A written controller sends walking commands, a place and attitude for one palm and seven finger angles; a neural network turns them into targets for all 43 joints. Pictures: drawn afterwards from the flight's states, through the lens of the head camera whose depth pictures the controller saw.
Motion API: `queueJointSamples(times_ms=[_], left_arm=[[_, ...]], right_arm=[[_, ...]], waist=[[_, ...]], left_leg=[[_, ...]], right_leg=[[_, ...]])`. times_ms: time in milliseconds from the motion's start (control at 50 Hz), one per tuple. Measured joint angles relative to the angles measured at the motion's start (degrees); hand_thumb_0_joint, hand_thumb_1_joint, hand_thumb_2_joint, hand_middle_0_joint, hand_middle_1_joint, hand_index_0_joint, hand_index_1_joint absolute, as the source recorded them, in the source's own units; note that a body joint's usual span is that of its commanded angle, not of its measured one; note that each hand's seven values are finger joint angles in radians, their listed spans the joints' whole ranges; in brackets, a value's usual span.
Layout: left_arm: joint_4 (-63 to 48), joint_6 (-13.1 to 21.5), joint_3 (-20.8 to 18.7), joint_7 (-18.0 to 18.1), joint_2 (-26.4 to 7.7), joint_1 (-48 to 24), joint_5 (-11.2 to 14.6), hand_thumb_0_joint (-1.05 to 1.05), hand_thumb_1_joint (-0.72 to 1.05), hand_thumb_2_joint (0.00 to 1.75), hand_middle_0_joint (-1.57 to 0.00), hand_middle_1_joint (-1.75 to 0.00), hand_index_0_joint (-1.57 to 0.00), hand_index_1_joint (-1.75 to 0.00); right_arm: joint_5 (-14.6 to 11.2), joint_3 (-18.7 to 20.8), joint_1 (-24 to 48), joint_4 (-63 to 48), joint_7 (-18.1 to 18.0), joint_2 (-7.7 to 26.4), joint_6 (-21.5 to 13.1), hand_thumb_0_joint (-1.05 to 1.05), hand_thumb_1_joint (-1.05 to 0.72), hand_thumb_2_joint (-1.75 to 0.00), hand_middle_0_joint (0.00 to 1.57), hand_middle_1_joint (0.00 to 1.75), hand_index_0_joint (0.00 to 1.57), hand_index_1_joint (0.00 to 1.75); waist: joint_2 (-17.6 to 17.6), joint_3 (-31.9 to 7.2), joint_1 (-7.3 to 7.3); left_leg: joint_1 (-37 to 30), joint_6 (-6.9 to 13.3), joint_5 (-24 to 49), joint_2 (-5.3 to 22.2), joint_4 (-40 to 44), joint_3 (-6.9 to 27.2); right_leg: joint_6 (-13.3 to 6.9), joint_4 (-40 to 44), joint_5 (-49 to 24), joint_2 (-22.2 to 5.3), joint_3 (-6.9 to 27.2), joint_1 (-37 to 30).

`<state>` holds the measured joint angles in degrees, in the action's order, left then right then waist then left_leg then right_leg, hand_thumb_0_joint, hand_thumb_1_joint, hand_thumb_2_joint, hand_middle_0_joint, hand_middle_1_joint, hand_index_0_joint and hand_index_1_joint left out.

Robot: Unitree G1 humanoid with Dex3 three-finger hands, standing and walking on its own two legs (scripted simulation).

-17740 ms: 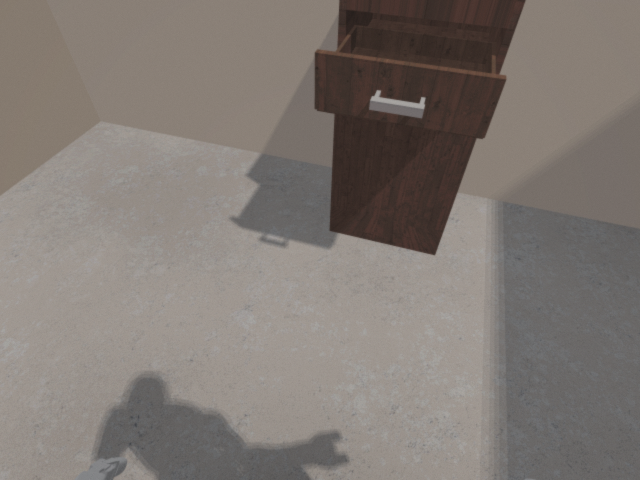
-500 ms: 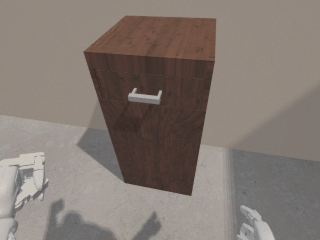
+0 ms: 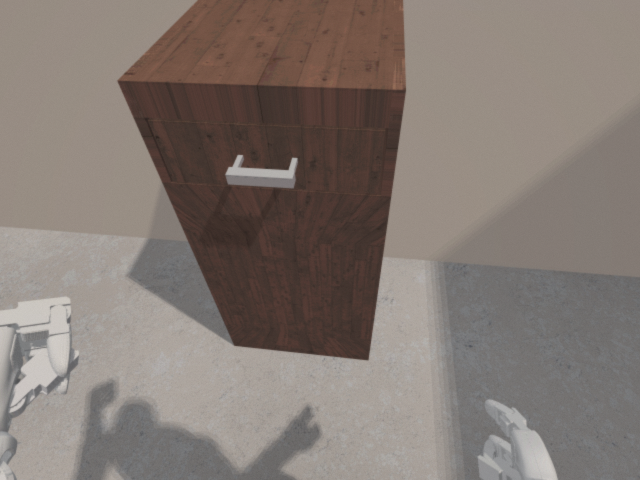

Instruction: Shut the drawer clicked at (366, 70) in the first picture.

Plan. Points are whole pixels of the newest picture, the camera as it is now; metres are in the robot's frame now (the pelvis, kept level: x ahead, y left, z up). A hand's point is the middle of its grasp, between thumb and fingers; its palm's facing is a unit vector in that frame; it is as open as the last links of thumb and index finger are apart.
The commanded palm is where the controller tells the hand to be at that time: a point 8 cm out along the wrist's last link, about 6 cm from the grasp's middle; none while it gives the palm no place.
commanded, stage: step back with the hand held close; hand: left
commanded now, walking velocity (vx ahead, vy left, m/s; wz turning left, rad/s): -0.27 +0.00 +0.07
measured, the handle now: (263, 169) +0.60 +0.15 +0.04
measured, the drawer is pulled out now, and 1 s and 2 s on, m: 0.00 0.00 0.00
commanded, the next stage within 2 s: stop stepping back and stand still in 1.00 s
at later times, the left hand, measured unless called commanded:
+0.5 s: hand (22, 442) +0.13 +0.25 +0.14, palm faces +0.34 -0.83 -0.44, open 3.3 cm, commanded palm +0.07 +0.30 +0.17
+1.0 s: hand out of the picture +0.05 +0.22 +0.15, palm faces +0.12 -0.83 -0.54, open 3.3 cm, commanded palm -0.03 +0.28 +0.17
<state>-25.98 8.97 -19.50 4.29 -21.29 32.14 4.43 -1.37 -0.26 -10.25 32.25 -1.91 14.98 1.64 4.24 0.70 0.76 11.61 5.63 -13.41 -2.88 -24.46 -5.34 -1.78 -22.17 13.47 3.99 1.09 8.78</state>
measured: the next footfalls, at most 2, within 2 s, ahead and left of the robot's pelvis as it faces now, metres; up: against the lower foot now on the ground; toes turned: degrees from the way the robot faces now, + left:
right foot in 1.04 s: -0.23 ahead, -0.09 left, +0.00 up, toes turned -1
left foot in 1.36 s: -0.22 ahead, +0.15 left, +0.00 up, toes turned +4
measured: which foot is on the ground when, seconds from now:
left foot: down 0.00-1.00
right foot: down 0.00-0.54, up 0.56-1.00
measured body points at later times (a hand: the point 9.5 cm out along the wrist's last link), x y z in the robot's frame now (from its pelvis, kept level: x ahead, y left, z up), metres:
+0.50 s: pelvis -0.06 +0.01 -0.01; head -0.04 +0.02 +0.44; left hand +0.10 +0.30 +0.17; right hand +0.12 -0.23 -0.09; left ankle +0.00 +0.05 -0.74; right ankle -0.02 -0.10 -0.74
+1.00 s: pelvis -0.17 +0.00 -0.01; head -0.08 +0.04 +0.43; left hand +0.04 +0.26 +0.18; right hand +0.05 -0.21 -0.08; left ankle +0.00 +0.05 -0.74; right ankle -0.28 -0.10 -0.73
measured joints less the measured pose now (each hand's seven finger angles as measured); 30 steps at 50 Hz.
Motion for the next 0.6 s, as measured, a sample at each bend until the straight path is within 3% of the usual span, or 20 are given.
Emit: queueJointSamples(times_ms=[100,220,320,460,540,600], left_arm=[[-3.0,-0.5,1.0,-0.4,-1.5,3.3,-0.5,0.02,0.89,0.9,-1.4,-1.6,-1.4,-1.6],[-7.7,0.5,-2.5,0.4,-4.9,5.3,-0.3,0.02,0.89,0.9,-1.4,-1.6,-1.4,-1.6],[-6.6,1.4,-3.5,0.9,-3.5,4.3,-0.6,0.02,0.89,0.9,-1.4,-1.6,-1.4,-1.6],[-4.9,2.1,-0.5,1.4,-0.1,3.3,-1.2,0.02,0.89,0.9,-1.41,-1.6,-1.4,-1.6],[-6.7,3.4,-0.1,1.9,-0.6,3.7,-1.9,0.02,0.89,0.9,-1.41,-1.6,-1.41,-1.6],[-7.6,4.2,-1.3,2.0,-2.4,3.1,-3.2,0.02,0.89,0.9,-1.41,-1.6,-1.41,-1.6]], right_arm=[[-0.3,1.1,-0.9,-1.6,-0.5,0.1,1.6,0.02,-0.9,-0.9,0.2,0.3,0.2,0.3],[-0.1,1.2,-1.8,-2.7,-0.9,-0.6,1.1,0.02,-0.9,-0.9,0.2,0.3,0.2,0.3],[0.2,1.0,-1.1,-2.6,-0.9,-0.6,-0.1,0.02,-0.9,-0.9,0.2,0.3,0.2,0.3],[0.2,0.7,-1.4,-1.9,-0.5,-1.0,-0.9,0.02,-0.9,-0.9,0.2,0.3,0.2,0.3],[0.5,0.1,-2.5,-1.4,-0.8,-1.4,-1.6,0.02,-0.9,-0.9,0.2,0.3,0.2,0.3],[0.9,-0.1,-3.5,-1.6,-1.3,-1.6,-2.6,0.02,-0.9,-0.9,0.2,0.3,0.2,0.3]], waist=[[-1.9,1.0,-0.82],[-4.0,1.1,-0.3],[-3.0,0.6,0.14],[-1.8,0.0,-0.24],[-3.2,0.5,-0.51],[-3.7,0.9,-1.05]], left_leg=[[2.0,0.5,0.6,-0.6,-0.3,-0.6],[3.6,0.9,0.8,-1.4,-1.9,-1.1],[5.1,1.3,0.6,-1.3,-4.2,-1.2],[8.8,0.6,0.6,-0.2,-7.4,0.6],[9.5,1.5,2.2,-0.1,-6.7,1.3],[9.6,2.2,3.4,-0.6,-5.6,2.0]], right_leg=[[0.5,-2.7,0.6,-0.7,0.4,3.2],[0.9,-7.1,1.9,-1.5,0.6,6.0],[0.7,-9.3,2.0,-1.5,0.5,7.4],[0.7,-7.3,-0.6,-0.5,-1.5,8.3],[1.2,-5.9,-1.9,-0.4,-2.0,8.5],[2.2,-10.9,-0.3,0.4,0.2,8.9]])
